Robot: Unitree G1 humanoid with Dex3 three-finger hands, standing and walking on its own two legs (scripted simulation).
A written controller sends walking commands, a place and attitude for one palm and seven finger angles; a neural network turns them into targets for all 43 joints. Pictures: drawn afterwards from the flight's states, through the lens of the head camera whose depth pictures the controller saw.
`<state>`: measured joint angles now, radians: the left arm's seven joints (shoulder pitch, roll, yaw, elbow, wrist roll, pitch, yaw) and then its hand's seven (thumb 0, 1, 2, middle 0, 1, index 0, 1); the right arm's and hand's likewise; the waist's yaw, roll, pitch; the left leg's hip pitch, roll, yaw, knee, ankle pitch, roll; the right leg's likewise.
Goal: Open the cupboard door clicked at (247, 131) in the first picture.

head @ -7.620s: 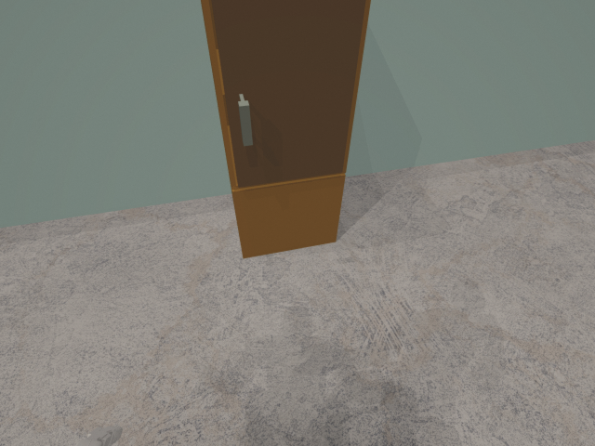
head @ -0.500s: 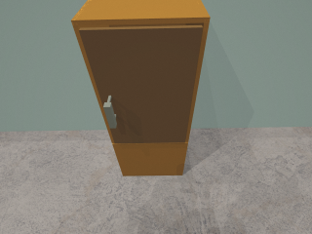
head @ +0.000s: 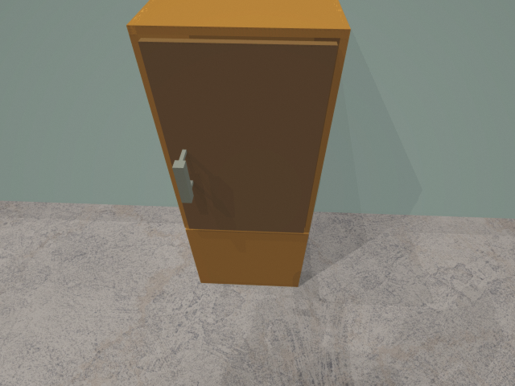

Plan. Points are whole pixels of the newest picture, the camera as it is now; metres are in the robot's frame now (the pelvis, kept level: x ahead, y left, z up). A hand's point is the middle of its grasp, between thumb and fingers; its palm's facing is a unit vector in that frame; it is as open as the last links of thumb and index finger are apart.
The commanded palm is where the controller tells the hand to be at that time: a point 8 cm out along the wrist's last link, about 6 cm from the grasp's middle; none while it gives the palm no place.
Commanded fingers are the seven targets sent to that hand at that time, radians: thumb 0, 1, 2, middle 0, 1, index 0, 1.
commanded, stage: look again from close up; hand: left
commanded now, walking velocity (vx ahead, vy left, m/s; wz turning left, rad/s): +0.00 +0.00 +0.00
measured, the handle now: (185, 176) +0.61 +0.22 -0.08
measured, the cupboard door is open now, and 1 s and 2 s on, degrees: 0 0 0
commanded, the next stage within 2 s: shuffle to correct the standing spot in 0.52 s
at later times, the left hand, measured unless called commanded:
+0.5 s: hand out of the picture +0.00 +0.21 -0.18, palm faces +0.01 -0.98 -0.21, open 7.4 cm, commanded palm none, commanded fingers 0.00 0.90 0.90 -0.20 -0.30 -0.20 -0.30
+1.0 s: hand out of the picture +0.02 +0.20 -0.20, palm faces +0.05 -0.98 -0.17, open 7.4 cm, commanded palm none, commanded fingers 0.00 0.90 0.90 -0.20 -0.30 -0.20 -0.30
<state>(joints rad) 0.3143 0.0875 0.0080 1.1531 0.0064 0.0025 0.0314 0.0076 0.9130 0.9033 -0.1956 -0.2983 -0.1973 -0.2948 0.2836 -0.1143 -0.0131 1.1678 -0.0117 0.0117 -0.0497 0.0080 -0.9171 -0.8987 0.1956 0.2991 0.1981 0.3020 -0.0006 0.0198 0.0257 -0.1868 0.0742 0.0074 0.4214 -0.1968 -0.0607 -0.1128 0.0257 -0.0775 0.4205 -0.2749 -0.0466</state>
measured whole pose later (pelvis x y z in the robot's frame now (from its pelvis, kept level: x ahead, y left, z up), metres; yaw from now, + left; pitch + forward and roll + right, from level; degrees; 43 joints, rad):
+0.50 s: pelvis +0.00 +0.04 +0.00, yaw +0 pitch +0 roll +0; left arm 0.30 0.17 0.00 1.07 0.02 -0.01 0.03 0.00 0.91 0.90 -0.19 -0.30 -0.19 -0.29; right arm 0.31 -0.14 0.02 1.09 -0.02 -0.01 -0.02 0.01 -0.92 -0.90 0.20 0.30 0.20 0.30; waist 0.00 0.00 0.02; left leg -0.25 0.00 0.06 0.50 -0.25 0.02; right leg -0.20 -0.03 -0.05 0.51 -0.31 0.00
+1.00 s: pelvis +0.06 +0.03 -0.02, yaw +0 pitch +1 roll +0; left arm 0.36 0.15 0.02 1.11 0.02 -0.02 0.04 0.00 0.91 0.90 -0.19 -0.30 -0.20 -0.29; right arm 0.28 -0.14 0.01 1.11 -0.01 -0.03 -0.04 0.01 -0.92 -0.90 0.20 0.30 0.20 0.30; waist 0.01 -0.03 0.02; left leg -0.22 0.01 0.06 0.62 -0.41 0.01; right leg -0.18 -0.03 -0.06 0.63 -0.43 0.00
